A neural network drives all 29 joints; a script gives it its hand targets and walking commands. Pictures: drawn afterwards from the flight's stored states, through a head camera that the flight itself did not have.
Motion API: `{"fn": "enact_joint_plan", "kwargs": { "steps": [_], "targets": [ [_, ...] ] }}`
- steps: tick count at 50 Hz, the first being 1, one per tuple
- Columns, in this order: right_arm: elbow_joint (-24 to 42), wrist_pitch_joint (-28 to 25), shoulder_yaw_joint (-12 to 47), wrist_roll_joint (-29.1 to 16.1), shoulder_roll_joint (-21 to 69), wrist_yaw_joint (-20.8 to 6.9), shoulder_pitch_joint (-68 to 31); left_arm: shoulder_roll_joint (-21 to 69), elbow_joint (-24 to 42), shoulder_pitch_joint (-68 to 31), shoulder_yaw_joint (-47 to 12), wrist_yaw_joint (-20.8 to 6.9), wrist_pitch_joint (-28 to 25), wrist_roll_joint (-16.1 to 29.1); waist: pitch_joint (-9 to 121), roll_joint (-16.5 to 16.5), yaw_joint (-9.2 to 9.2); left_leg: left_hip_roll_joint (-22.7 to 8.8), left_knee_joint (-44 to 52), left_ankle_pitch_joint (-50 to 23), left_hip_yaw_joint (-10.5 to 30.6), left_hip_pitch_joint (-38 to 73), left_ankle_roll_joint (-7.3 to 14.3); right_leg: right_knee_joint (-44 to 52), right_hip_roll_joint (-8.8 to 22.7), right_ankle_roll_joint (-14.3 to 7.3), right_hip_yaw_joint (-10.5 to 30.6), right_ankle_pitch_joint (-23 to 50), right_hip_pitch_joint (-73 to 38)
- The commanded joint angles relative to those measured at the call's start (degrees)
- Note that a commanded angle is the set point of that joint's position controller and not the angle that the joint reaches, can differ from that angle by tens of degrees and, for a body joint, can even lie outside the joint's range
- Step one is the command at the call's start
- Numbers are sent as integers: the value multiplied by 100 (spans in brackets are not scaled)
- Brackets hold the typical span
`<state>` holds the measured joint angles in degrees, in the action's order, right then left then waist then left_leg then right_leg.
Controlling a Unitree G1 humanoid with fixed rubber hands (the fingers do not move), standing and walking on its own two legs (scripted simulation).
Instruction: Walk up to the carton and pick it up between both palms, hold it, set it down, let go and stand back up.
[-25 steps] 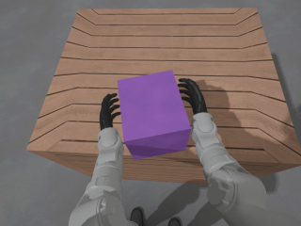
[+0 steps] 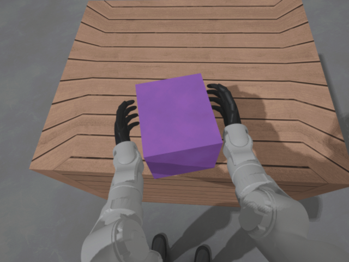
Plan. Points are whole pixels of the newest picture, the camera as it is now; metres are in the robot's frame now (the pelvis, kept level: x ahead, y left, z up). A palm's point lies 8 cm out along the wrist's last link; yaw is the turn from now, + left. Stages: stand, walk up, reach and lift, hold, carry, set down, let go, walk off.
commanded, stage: set down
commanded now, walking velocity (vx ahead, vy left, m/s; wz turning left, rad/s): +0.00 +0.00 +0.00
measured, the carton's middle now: (176, 128) +0.42 +0.06 -0.04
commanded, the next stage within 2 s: none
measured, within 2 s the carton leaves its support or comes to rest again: rests again in 0.64 s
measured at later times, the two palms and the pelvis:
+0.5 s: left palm (124, 138) +0.37 +0.18 -0.01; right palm (229, 119) +0.44 -0.06 -0.01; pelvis +0.00 +0.00 +0.00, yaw +0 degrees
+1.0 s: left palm (123, 138) +0.38 +0.19 -0.03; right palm (225, 118) +0.45 -0.05 -0.02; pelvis +0.00 +0.00 -0.01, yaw +1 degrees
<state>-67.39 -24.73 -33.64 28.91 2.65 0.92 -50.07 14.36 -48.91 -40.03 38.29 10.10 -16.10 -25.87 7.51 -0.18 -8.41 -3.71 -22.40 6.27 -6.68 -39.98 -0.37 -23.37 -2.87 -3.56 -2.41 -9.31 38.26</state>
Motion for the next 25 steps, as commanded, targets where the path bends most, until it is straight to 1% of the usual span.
{"fn": "enact_joint_plan", "kwargs": {
  "steps": [1, 2, 3, 4, 6, 7, 8, 9, 12, 13, 14, 15, 16, 17, 18, 19, 20, 21, 22, 23, 24, 25],
  "targets": [
    [-141, -34, 1143, 380, 2584, -516, -2757, 1799, 137, -2835, -1322, -322, -199, -281, 3906, -590, -296, 160, -14, -1081, -332, 804, 240, -324, 282, 341, 100, 2220, -3205],
    [-220, 0, 1059, 416, 2576, -513, -2695, 1776, 118, -2772, -1296, -322, -190, -291, 3831, -571, -272, 164, -24, -1045, -318, 832, 242, -286, 307, 328, 122, 2106, -3175],
    [-180, -19, 1077, 386, 2587, -500, -2662, 1830, 140, -2766, -1327, -311, -183, -281, 3855, -583, -270, 165, -41, -1094, -312, 835, 235, -291, 280, 306, 117, 2163, -3178],
    [-165, -32, 1048, 380, 2495, -508, -2624, 1773, 139, -2699, -1351, -301, -185, -266, 3840, -511, -251, 155, -16, -1140, -308, 946, 224, -254, 271, 286, 91, 2132, -3098],
    [-156, -38, 1029, 455, 2648, -513, -2649, 1903, 132, -2669, -1299, -311, -206, -341, 3721, -554, -263, 155, -47, -1107, -290, 890, 256, -264, 289, 288, 96, 2100, -3053],
    [-196, -83, 967, 452, 2583, -532, -2660, 1957, 132, -2706, -1375, -310, -216, -310, 3795, -510, -212, 131, -38, -1165, -273, 936, 228, -251, 240, 263, 36, 2035, -2968],
    [-237, -34, 939, 415, 2356, -514, -2588, 1688, -25, -2586, -1218, -296, -187, -339, 3636, -562, -292, 145, -50, -1116, -297, 930, 257, -263, 271, 267, 87, 2053, -3005],
    [-195, -44, 925, 445, 2371, -516, -2575, 1710, 65, -2570, -1277, -287, -221, -302, 3707, -542, -239, 141, -32, -1141, -293, 947, 255, -264, 272, 265, 73, 2065, -3033],
    [-143, -65, 895, 442, 2326, -480, -2559, 1670, 107, -2515, -1249, -246, -260, -294, 3664, -576, -280, 133, -23, -1138, -285, 929, 264, -210, 272, 245, 82, 1977, -3021],
    [-178, -53, 940, 430, 2349, -471, -2568, 1624, 133, -2502, -1191, -240, -288, -327, 3669, -574, -307, 152, -46, -1161, -289, 880, 266, -259, 296, 273, 106, 2086, -3077],
    [-131, -94, 952, 410, 2500, -484, -2578, 1803, 223, -2497, -1301, -245, -289, -315, 3664, -509, -285, 131, -51, -1216, -247, 917, 252, -260, 307, 291, 92, 2111, -3045],
    [-174, -66, 957, 497, 2616, -480, -2509, 1917, 75, -2389, -1213, -285, -288, -367, 3432, -589, -276, 159, -24, -1129, -252, 813, 301, -239, 335, 285, 138, 2125, -3079],
    [-129, -123, 937, 505, 2513, -463, -2527, 1841, 95, -2422, -1276, -285, -299, -340, 3540, -566, -213, 148, -42, -1151, -247, 888, 275, -241, 313, 293, 80, 2101, -3049],
    [-213, -100, 899, 465, 2387, -442, -2393, 1676, 23, -2353, -1229, -276, -293, -322, 3525, -525, -189, 148, -21, -1137, -231, 910, 281, -232, 334, 289, 113, 2108, -3089],
    [-161, -104, 846, 503, 2333, -424, -2410, 1669, 104, -2314, -1226, -259, -315, -327, 3586, -544, -201, 146, -12, -1150, -239, 934, 285, -243, 330, 293, 99, 2143, -3095],
    [-180, -120, 834, 515, 2440, -415, -2396, 1761, 157, -2285, -1233, -263, -324, -349, 3484, -555, -176, 151, -19, -1118, -235, 892, 291, -230, 335, 297, 111, 2084, -3108],
    [-190, -102, 909, 579, 2685, -434, -2376, 1875, 55, -2212, -1162, -302, -336, -431, 3355, -625, -263, 144, 25, -1090, -241, 853, 318, -199, 364, 318, 115, 2079, -3141],
    [-89, -138, 905, 587, 2481, -404, -2342, 1748, 48, -2179, -1135, -289, -377, -397, 3443, -634, -255, 164, 36, -1039, -241, 773, 323, -234, 386, 329, 154, 2178, -3238],
    [-201, -126, 860, 588, 2567, -412, -2258, 1759, 51, -2183, -1133, -318, -358, -395, 3347, -633, -215, 159, 63, -1056, -222, 786, 325, -223, 399, 353, 147, 2222, -3231],
    [-190, -115, 813, 602, 2392, -389, -2251, 1651, 61, -2210, -1088, -307, -374, -414, 3381, -613, -194, 174, 83, -1023, -241, 745, 315, -238, 409, 361, 167, 2236, -3271],
    [-201, -129, 866, 564, 2463, -373, -2173, 1630, 32, -2113, -1017, -302, -381, -450, 3281, -556, -279, 178, 92, -1052, -243, 761, 316, -220, 421, 362, 161, 2241, -3331],
    [-152, -151, 823, 521, 2207, -350, -2185, 1427, -23, -2055, -1010, -284, -403, -394, 3362, -579, -278, 182, 89, -1075, -240, 775, 312, -230, 405, 338, 170, 2282, -3341]
  ]
}}
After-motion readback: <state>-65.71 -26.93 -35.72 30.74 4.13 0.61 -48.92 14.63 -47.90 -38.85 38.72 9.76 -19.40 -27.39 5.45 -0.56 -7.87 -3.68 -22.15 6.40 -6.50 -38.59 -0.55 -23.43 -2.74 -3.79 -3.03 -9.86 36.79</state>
